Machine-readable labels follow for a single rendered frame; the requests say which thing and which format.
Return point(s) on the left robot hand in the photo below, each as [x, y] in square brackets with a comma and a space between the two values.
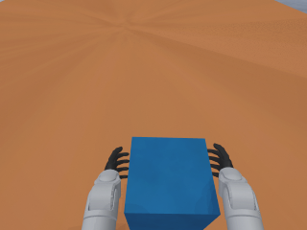
[112, 162]

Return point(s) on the robot right forearm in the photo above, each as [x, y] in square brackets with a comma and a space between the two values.
[241, 209]

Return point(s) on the right robot hand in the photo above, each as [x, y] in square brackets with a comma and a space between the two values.
[223, 159]

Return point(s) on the carton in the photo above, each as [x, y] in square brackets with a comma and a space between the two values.
[170, 185]

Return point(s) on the robot left forearm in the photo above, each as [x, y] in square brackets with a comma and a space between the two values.
[101, 208]

